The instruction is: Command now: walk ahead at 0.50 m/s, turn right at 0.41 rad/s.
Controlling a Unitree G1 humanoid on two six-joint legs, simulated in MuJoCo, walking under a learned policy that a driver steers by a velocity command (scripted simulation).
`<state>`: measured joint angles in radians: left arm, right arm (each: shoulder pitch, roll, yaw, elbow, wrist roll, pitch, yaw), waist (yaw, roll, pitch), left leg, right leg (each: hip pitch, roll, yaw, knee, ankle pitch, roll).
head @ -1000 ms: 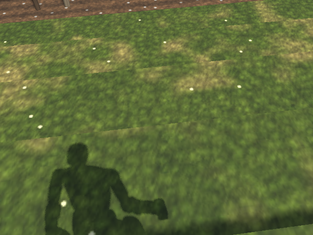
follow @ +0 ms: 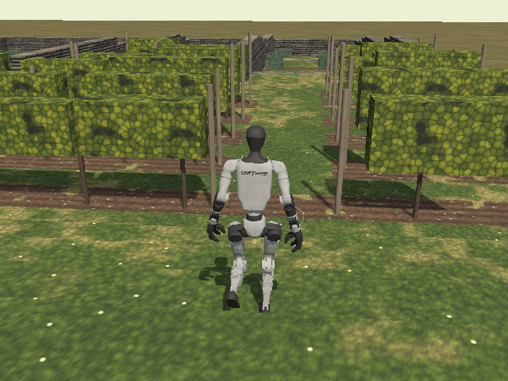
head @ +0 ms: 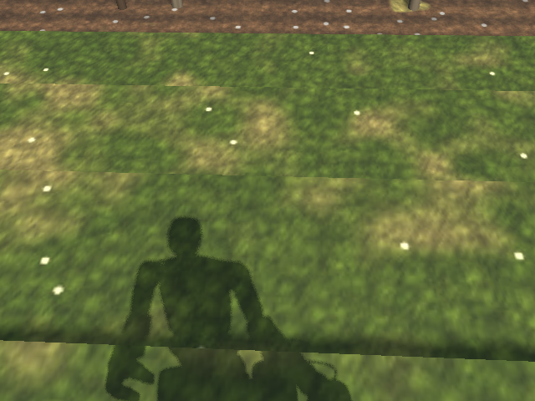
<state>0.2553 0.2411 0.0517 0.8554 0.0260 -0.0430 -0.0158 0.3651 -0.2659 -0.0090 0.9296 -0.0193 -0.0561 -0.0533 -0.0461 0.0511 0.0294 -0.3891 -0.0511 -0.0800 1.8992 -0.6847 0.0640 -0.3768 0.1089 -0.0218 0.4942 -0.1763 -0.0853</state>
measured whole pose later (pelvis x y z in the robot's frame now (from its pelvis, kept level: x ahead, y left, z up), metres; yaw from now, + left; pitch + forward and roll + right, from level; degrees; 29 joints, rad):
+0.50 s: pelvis +0.23 -0.01 +0.01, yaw -16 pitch +0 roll -1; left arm 0.31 0.30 0.09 0.83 0.02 0.02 0.01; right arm 0.15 -0.22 -0.02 0.80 -0.02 -0.06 -0.02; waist 0.02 -0.04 0.06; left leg -0.32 0.00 0.03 0.50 -0.17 0.04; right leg -0.46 0.09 0.05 1.14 -0.46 -0.03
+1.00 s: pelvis +0.26 -0.04 +0.02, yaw -6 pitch +0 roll +0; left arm 0.24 0.23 0.03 0.84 0.02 0.00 0.05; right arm 0.26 -0.28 -0.07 0.86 -0.03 0.06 0.03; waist 0.00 0.01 -0.01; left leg -0.43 0.00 0.00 0.91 -0.38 0.03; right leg -0.19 -0.02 -0.11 0.36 -0.17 -0.04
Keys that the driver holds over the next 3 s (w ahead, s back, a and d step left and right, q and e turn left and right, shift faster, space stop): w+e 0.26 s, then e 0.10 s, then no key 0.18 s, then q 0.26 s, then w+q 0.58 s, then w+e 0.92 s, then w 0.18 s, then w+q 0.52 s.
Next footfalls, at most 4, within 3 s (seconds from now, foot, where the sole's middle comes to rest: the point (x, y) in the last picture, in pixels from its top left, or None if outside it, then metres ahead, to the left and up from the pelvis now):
0.34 left None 0.35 0.06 -0.77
0.72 right None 0.30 -0.16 -0.77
1.16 left None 0.33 0.08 -0.77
1.88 right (294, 303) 0.81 -0.07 -0.96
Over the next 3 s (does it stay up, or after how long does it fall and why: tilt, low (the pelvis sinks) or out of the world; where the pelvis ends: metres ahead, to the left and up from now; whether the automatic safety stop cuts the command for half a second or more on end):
stays up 1.17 -0.15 -0.17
